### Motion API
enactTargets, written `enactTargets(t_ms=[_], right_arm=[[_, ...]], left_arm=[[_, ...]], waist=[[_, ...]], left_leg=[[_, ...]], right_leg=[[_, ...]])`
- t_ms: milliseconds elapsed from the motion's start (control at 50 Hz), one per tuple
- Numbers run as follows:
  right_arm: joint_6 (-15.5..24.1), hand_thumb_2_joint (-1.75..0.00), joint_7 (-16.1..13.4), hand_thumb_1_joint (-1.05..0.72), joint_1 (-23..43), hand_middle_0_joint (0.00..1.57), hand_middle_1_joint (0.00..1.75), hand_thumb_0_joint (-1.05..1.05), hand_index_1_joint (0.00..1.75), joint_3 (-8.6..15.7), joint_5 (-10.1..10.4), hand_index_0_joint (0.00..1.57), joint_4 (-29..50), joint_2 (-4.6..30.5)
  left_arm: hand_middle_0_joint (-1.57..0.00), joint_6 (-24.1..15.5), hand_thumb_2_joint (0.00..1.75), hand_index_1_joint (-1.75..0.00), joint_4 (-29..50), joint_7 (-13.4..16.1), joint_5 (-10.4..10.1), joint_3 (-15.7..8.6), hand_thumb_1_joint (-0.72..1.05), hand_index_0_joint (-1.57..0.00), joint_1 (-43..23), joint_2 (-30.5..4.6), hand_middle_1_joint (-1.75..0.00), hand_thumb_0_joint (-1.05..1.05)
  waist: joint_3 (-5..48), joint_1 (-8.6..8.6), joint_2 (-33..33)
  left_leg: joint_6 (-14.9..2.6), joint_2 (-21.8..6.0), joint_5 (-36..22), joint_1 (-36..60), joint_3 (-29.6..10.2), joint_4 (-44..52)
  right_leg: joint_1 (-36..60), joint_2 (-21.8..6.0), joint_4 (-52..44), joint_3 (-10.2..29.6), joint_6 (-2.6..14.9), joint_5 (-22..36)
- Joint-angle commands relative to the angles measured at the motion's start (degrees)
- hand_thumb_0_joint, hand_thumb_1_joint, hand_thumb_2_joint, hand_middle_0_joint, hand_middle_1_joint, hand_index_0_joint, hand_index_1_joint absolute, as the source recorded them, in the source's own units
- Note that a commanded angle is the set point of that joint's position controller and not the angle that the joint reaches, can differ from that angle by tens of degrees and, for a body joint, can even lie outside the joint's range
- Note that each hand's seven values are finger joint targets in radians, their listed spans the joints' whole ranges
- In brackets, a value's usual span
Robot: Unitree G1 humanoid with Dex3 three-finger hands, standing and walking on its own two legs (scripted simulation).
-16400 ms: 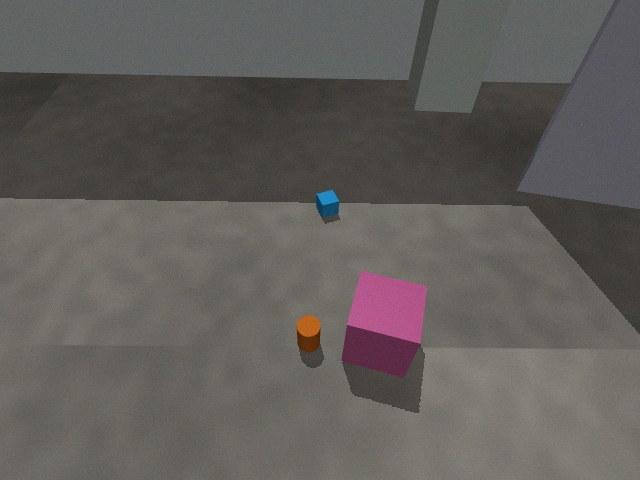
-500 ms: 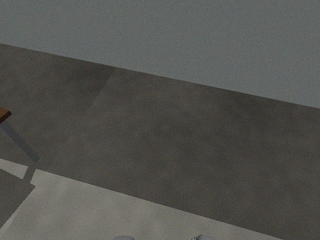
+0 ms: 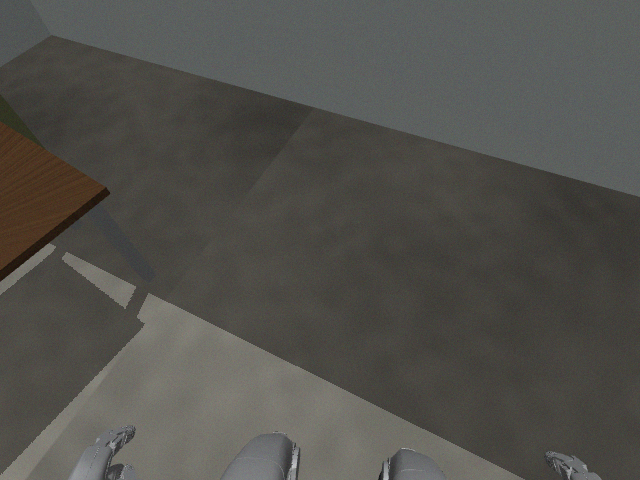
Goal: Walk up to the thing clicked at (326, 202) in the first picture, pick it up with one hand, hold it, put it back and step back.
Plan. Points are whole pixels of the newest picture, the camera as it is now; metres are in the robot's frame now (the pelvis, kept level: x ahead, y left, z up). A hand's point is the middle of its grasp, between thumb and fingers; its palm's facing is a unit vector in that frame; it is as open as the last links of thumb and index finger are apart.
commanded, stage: walk up
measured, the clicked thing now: out of the picture -0.05 -0.87 -0.72
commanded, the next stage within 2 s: stand in 0.88 s
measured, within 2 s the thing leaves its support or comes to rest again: neither
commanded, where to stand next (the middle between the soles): +0.07 -0.01 m, yaw +5 degrees
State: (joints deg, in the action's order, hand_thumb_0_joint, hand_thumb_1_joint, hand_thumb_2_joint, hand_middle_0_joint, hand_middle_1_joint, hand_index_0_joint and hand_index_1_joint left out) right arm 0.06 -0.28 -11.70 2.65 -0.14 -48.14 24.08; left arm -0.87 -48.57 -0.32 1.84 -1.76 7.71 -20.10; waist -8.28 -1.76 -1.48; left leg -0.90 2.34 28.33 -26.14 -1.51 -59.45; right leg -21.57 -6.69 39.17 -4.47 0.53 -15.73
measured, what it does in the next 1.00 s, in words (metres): steps on the spot: left foot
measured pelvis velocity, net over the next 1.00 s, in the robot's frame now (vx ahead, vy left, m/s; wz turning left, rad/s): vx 0.01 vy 0.00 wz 0.12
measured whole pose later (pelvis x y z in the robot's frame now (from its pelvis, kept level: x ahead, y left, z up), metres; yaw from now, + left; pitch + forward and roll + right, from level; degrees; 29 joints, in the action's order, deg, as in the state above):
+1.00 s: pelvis +0.01 +0.00 +0.02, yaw +7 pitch -2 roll +0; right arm 1.0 0.8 -4.4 0.2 -0.8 -65.3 20.1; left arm -0.4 -65.9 -0.7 0.4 -0.8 4.6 -21.4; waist -3.2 -0.9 0.4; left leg 1.5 -0.3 10.1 -11.3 -4.2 -22.9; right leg -8.8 -3.2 22.3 -3.8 -1.8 -11.7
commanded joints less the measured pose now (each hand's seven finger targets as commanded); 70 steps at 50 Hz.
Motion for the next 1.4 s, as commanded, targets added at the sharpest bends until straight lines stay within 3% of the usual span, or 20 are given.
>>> enactTargets(t_ms=[0, 80, 100, 120, 140, 160, 180, 220, 260, 300, 320, 360, 400, 460, 540, 760, 880, 960, 1060, 1380], right_arm=[[1.1, -0.9, 0.2, -0.9, -5.7, 0.2, 0.3, 0.0, 0.3, 3.1, -0.2, 0.2, 0.5, 9.5], [2.5, -0.9, -0.7, -0.9, -7.3, 0.2, 0.3, 0.0, 0.3, 3.3, -0.8, 0.2, -1.9, 9.3], [2.9, -0.9, -1.1, -0.9, -7.1, 0.2, 0.3, 0.0, 0.3, 3.6, -1.1, 0.2, -2.1, 10.1], [3.4, -0.9, -1.5, -0.9, -5.6, 0.2, 0.3, 0.0, 0.3, 4.0, -1.8, 0.2, -1.5, 12.8], [3.7, -0.9, -1.7, -0.9, -1.7, 0.2, 0.3, 0.0, 0.3, 4.4, -2.2, 0.2, 0.4, 17.8], [3.4, -0.9, -1.6, -0.9, -0.6, 0.2, 0.3, 0.0, 0.3, 4.6, -1.5, 0.2, -0.1, 19.7], [3.4, -0.9, -1.8, -0.9, 1.8, 0.2, 0.3, 0.0, 0.3, 4.2, -1.5, 0.2, -0.3, 17.9], [3.9, -0.9, -2.1, -0.9, 3.7, 0.2, 0.3, 0.0, 0.3, 2.6, -1.3, 0.2, -0.4, 14.0], [4.2, -0.9, -2.1, -0.9, 2.5, 0.2, 0.3, 0.0, 0.3, 2.3, -0.6, 0.2, -1.4, 13.1], [3.6, -0.9, -1.8, -0.9, 2.7, 0.2, 0.3, 0.0, 0.3, 1.9, -0.4, 0.2, -2.2, 12.9], [3.1, -0.9, -1.7, -0.9, 3.0, 0.2, 0.3, 0.0, 0.3, 1.7, -0.1, 0.2, -2.5, 12.0], [2.8, -0.9, -1.8, -0.9, 2.4, 0.2, 0.3, 0.0, 0.3, 0.9, 1.1, 0.2, -2.7, 9.2], [2.3, -0.9, -1.7, -0.9, 0.3, 0.2, 0.3, 0.0, 0.3, 0.9, 0.9, 0.2, -5.1, 8.8], [2.5, -0.9, -1.1, -0.9, 6.1, 0.2, 0.3, 0.0, 0.3, 1.1, 0.2, 0.2, -6.5, 10.8], [2.3, -0.9, -0.4, -0.9, 6.8, 0.2, 0.3, 0.0, 0.3, 0.0, 0.3, 0.2, -8.4, 9.4], [2.4, -0.9, 0.0, -0.9, 11.4, 0.2, 0.3, 0.0, 0.3, -0.6, -0.3, 0.2, -12.8, 9.7], [2.4, -0.9, 0.1, -0.9, 11.8, 0.2, 0.3, 0.0, 0.3, -0.4, -0.5, 0.2, -12.8, 8.4], [1.9, -0.9, 0.1, -0.9, 11.8, 0.2, 0.3, 0.0, 0.3, 0.0, -0.5, 0.2, -13.3, 8.8], [1.9, -0.9, 0.1, -0.9, 10.9, 0.2, 0.3, 0.0, 0.3, -0.1, -0.3, 0.2, -13.4, 8.1], [1.7, -0.9, -0.3, -0.9, 11.4, 0.2, 0.3, 0.0, 0.3, -0.5, -0.1, 0.2, -14.2, 8.3]], left_arm=[[-0.2, -0.2, 0.9, -0.3, 3.2, 0.7, 0.6, -5.6, 0.9, -0.2, 0.0, -17.7, -0.3, 0.0], [-0.2, 1.4, 0.9, -0.3, 3.0, -0.1, -1.0, -4.6, 0.9, -0.2, -1.9, -16.1, -0.3, 0.0], [-0.2, 1.8, 0.9, -0.3, 2.4, 0.0, -1.3, -3.8, 0.9, -0.2, -0.7, -14.1, -0.3, 0.0], [-0.2, 2.1, 0.9, -0.3, 2.4, 0.0, -1.8, -3.0, 0.9, -0.2, 0.2, -11.1, -0.3, 0.0], [-0.2, 2.5, 0.9, -0.3, 2.7, 0.1, -2.6, -2.7, 0.9, -0.2, 0.1, -9.7, -0.3, 0.0], [-0.2, 2.7, 0.9, -0.3, 1.6, 0.9, -2.1, -4.0, 0.9, -0.2, -2.9, -14.1, -0.3, 0.0], [-0.2, 2.5, 0.9, -0.3, 0.9, 0.7, -2.1, -4.1, 0.9, -0.2, -2.9, -15.1, -0.3, 0.0], [-0.2, 2.2, 0.9, -0.3, -0.9, 0.4, -2.5, -4.1, 0.9, -0.2, -0.4, -13.8, -0.3, 0.0], [-0.2, 1.7, 0.9, -0.3, -2.3, 0.4, -2.6, -3.7, 0.9, -0.2, 1.6, -13.2, -0.3, 0.0], [-0.2, 0.9, 0.9, -0.3, -3.3, 0.5, -2.4, -3.2, 0.9, -0.2, 1.5, -12.1, -0.3, 0.0], [-0.2, 0.4, 0.9, -0.3, -4.2, 0.6, -2.1, -3.2, 0.9, -0.2, 1.4, -12.2, -0.3, 0.0], [-0.2, -0.8, 0.9, -0.3, -4.8, 1.2, -1.4, -3.4, 0.9, -0.2, 1.8, -15.8, -0.3, 0.0], [-0.2, -0.7, 0.9, -0.3, -4.2, 0.9, -1.7, -3.2, 0.9, -0.2, -4.4, -18.2, -0.3, 0.0], [-0.2, -0.4, 0.9, -0.3, -5.5, 0.5, -2.1, -1.5, 0.9, -0.2, -4.9, -14.1, -0.3, 0.0], [-0.2, -1.0, 0.9, -0.3, -7.8, 0.3, -1.5, -1.5, 0.9, -0.2, -6.2, -14.9, -0.3, 0.0], [-0.2, -0.5, 0.9, -0.3, -12.3, -0.2, -2.0, -1.3, 0.9, -0.2, -7.3, -12.6, -0.3, 0.0], [-0.2, -0.9, 0.9, -0.3, -13.5, 0.1, -1.7, -1.2, 0.9, -0.2, -6.4, -12.8, -0.3, 0.0], [-0.2, -1.0, 0.9, -0.3, -13.5, 0.3, -1.7, -1.1, 0.9, -0.2, -6.8, -13.0, -0.3, 0.0], [-0.2, -1.4, 0.9, -0.3, -14.0, 0.5, -1.6, -1.1, 0.9, -0.2, -5.9, -13.4, -0.3, 0.0], [-0.2, -1.0, 0.9, -0.3, -14.2, 0.8, -1.7, -1.3, 0.9, -0.2, -5.3, -12.2, -0.3, 0.0]], waist=[[9.0, -1.07, 16.0], [10.1, 1.67, 13.0], [9.7, 1.85, 8.8], [8.8, 1.29, -0.9], [6.1, 0.09, -9.0], [4.0, 2.47, -7.1], [2.1, 1.14, -5.8], [4.9, -0.15, -5.5], [9.5, 0.02, -8.0], [12.6, -0.21, -8.2], [13.3, -0.24, -7.1], [16.9, 0.17, -0.3], [15.0, 3.22, 4.8], [10.9, 1.7, 1.3], [10.0, 2.51, 5.9], [7.3, 0.95, -0.3], [10.0, 1.05, -0.1], [9.5, 1.15, -0.3], [12.5, 1.43, 1.5], [11.5, 1.29, 0.8]], left_leg=[[0.96, -0.9, -2.3, 0.7, 3.6, 11.6], [0.37, 0.4, -12.8, 12.4, 5.5, 26.5], [-0.35, -0.7, -13.4, 14.8, 1.5, 29.6], [-2.96, -8.4, -10.4, 14.6, -12.4, 35.9], [-8.2, -19.5, -9.8, 12.2, -30.7, 41.2], [-14.12, -23.0, -9.6, 2.6, -32.9, 41.8], [-14.93, -21.6, -11.1, -0.1, -30.9, 40.8], [-10.92, -15.4, -25.8, 7.1, -18.5, 34.7], [-9.45, -14.7, -37.5, 12.2, -15.2, 30.5], [-7.83, -12.0, -41.1, 13.7, -11.2, 26.4], [-6.07, -10.7, -41.0, 11.9, -9.3, 24.4], [-2.58, -7.1, -35.0, 9.0, -5.6, 19.3], [-1.09, -4.0, -19.8, 12.6, -3.4, 23.5], [-2.71, -7.2, -22.4, 12.8, -8.3, 29.1], [-2.1, -5.6, -21.2, 12.7, -6.0, 30.1], [-0.93, -7.7, -10.8, 8.7, -10.6, 42.3], [0.01, -8.0, -19.8, 14.7, -8.6, 41.6], [0.02, -8.1, -17.6, 13.6, -8.3, 42.6], [-0.19, -8.7, -28.7, 17.8, -6.9, 40.6], [0.46, -9.4, -34.1, 19.4, -5.2, 41.4]], right_leg=[[7.4, -7.3, -14.1, 10.0, 10.46, -6.9], [1.8, -8.6, -4.6, 7.6, 8.54, 2.3], [-1.1, -7.3, 0.8, 6.5, 6.41, 1.0], [-5.4, -3.4, 9.0, 3.3, 3.18, -2.9], [-11.8, 3.7, 12.5, 2.3, 0.45, -13.9], [-5.7, 1.2, 16.4, 7.6, 0.42, -18.5], [-3.3, 0.3, 17.2, 7.3, 0.61, -16.8], [-4.2, 1.0, 14.1, 7.7, 0.93, -14.2], [-1.2, 1.6, 7.6, 5.1, 0.92, -11.0], [5.1, 3.0, -4.0, 3.3, 0.71, -5.9], [9.7, 3.2, -9.3, 3.7, 0.69, 2.5], [16.5, -3.0, -10.6, 10.7, 3.18, 20.6], [8.8, -8.0, -10.2, 15.2, 6.32, 14.8], [6.5, -1.7, -10.5, 7.1, 1.83, 5.6], [7.9, -3.6, -15.9, 9.5, 2.33, 2.5], [13.5, -0.9, -19.4, 5.3, 0.67, -3.0], [14.0, -1.5, -21.5, 6.8, 0.66, 2.6], [15.0, -1.4, -22.3, 6.8, 0.56, 2.2], [16.3, -1.9, -22.2, 6.7, 0.52, 9.8], [18.1, -1.6, -22.4, 6.2, -0.06, 16.0]])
